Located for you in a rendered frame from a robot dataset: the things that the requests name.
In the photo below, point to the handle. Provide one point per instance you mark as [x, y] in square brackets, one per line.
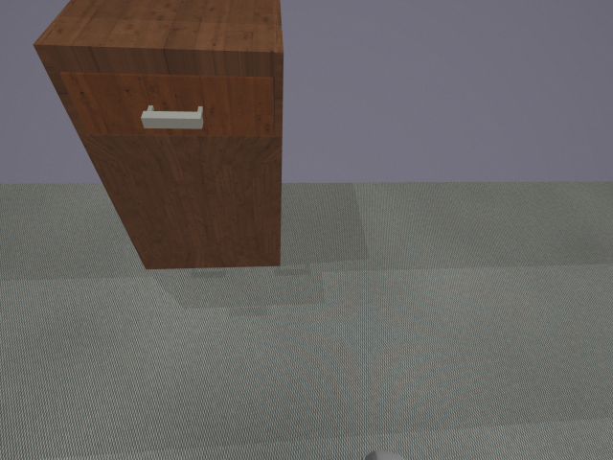
[172, 119]

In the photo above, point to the drawer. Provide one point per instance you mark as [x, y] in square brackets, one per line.
[113, 103]

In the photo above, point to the cabinet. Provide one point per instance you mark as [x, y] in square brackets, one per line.
[186, 201]

